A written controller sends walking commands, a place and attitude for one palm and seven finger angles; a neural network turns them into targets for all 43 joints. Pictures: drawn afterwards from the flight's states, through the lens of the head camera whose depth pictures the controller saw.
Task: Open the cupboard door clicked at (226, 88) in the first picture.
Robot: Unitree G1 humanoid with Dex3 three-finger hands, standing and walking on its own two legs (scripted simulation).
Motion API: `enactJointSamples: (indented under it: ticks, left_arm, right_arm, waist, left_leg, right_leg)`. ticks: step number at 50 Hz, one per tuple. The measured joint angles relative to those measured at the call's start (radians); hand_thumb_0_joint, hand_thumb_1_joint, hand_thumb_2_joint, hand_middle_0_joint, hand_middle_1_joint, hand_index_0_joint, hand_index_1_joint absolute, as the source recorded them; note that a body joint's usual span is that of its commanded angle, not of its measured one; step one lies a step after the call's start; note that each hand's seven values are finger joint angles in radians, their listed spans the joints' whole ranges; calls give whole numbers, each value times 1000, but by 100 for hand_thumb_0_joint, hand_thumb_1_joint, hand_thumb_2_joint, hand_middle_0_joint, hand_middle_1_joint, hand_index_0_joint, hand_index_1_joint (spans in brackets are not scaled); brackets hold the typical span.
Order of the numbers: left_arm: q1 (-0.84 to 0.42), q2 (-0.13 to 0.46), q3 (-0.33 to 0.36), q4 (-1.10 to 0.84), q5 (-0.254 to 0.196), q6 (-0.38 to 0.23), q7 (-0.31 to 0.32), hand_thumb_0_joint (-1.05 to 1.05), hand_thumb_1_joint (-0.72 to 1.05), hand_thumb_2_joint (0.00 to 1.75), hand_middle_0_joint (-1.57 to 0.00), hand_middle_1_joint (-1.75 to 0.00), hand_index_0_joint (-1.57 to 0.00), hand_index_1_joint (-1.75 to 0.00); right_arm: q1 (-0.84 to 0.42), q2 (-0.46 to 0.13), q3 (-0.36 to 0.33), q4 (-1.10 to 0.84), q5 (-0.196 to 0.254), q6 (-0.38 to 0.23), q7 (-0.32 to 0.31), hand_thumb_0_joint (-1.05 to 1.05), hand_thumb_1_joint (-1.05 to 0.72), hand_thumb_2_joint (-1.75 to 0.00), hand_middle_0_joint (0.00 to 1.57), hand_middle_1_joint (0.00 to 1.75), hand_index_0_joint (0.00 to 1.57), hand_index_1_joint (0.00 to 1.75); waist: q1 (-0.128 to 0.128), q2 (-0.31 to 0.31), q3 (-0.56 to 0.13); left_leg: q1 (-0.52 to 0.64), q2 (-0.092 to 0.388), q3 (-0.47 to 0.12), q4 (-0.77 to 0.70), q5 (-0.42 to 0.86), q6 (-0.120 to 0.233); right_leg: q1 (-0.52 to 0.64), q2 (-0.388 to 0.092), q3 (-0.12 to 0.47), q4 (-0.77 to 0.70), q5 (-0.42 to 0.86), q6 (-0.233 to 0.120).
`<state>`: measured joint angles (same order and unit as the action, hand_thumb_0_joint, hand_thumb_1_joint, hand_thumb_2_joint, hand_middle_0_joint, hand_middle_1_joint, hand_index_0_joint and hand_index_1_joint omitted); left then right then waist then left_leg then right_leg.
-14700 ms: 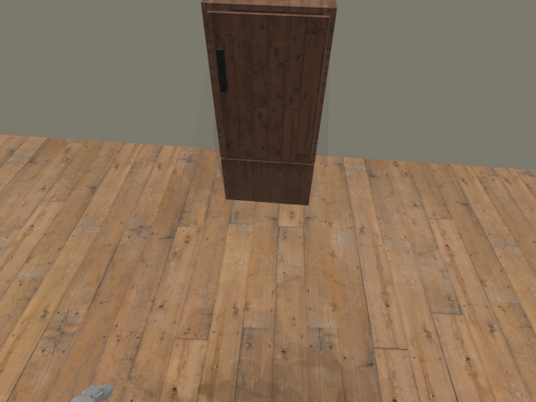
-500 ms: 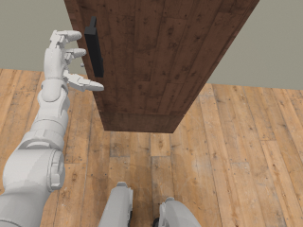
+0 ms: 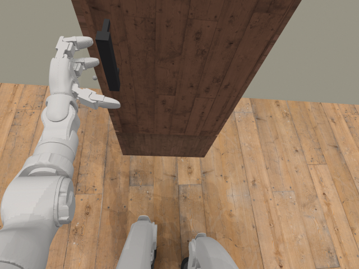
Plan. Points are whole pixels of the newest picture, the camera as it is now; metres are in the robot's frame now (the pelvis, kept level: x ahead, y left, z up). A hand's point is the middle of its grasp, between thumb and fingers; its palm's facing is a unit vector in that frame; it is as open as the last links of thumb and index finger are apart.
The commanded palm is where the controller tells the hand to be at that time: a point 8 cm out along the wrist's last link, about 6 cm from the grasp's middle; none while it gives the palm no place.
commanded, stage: move the hooked fingers beside the handle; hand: left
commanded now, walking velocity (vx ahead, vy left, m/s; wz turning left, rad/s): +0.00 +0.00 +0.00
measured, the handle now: (111, 58) +0.55 +0.16 +0.07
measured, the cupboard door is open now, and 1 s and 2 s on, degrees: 0 0 0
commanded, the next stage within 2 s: none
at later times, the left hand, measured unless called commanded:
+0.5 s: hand (91, 77) +0.50 +0.20 +0.06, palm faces +0.06 -1.00 -0.02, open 14.5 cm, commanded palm +0.49 +0.21 +0.06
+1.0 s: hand (86, 75) +0.50 +0.21 +0.07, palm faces +0.03 -1.00 -0.02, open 14.1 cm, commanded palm +0.48 +0.25 +0.06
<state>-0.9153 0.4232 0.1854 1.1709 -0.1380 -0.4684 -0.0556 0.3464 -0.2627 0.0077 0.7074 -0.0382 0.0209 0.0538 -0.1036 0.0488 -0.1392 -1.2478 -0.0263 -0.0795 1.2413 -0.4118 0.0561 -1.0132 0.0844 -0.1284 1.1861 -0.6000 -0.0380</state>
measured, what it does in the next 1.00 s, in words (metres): stands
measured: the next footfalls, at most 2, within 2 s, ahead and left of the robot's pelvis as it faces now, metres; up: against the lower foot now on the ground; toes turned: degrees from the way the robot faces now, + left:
none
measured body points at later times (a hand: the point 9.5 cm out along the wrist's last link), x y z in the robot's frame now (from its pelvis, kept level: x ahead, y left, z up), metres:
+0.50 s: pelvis +0.01 +0.00 +0.01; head +0.14 +0.03 +0.44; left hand +0.49 +0.25 +0.07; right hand +0.03 -0.27 -0.10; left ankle +0.08 +0.07 -0.63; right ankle -0.02 -0.11 -0.62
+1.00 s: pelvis +0.02 +0.00 +0.01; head +0.14 +0.02 +0.44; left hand +0.49 +0.26 +0.07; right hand +0.04 -0.27 -0.10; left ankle +0.08 +0.07 -0.63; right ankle -0.02 -0.11 -0.63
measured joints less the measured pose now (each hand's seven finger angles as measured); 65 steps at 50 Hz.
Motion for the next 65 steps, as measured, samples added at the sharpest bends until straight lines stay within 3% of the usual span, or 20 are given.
enactJointSamples:
  ticks: [16, 35, 57, 65]
  left_arm:
    - [48, 40, 71, -13, -10, 9, -87, -2, -50, 30, -22, -118, -18, -120]
    - [128, 48, 155, -49, -1, -2, -153, -2, -50, 30, -29, -120, -19, -117]
    - [168, 130, 255, -46, -10, 19, -258, -2, -49, 30, -30, -120, -30, -119]
    - [150, 144, 241, -40, -24, 12, -292, -2, -50, 30, -30, -120, -30, -120]
  right_arm:
    - [10, -5, 10, -17, 16, 14, -14, 0, -91, -90, 20, 30, 20, 30]
    - [0, 0, 17, -46, 29, 48, -27, 1, -91, -90, 20, 30, 20, 30]
    - [2, -13, 26, -77, 47, 67, -51, 1, -91, -90, 20, 30, 20, 30]
    - [0, -19, 27, -62, 51, 64, -59, 1, -91, -90, 20, 30, 20, 30]
  waist:
    - [-13, 3, -4]
    - [-17, 3, -12]
    - [-28, -5, -11]
    - [-20, -6, -6]
  left_leg:
    - [22, 19, 13, -11, -10, -1]
    - [61, 36, 42, -27, -28, 3]
    - [69, 52, 57, -26, -34, 0]
    - [58, 48, 47, -22, -26, -1]
  right_leg:
    - [15, 15, 19, -17, 4, -2]
    - [43, 26, 53, -34, 1, 2]
    - [40, 39, 71, -27, 2, 0]
    - [34, 37, 59, -26, 7, 0]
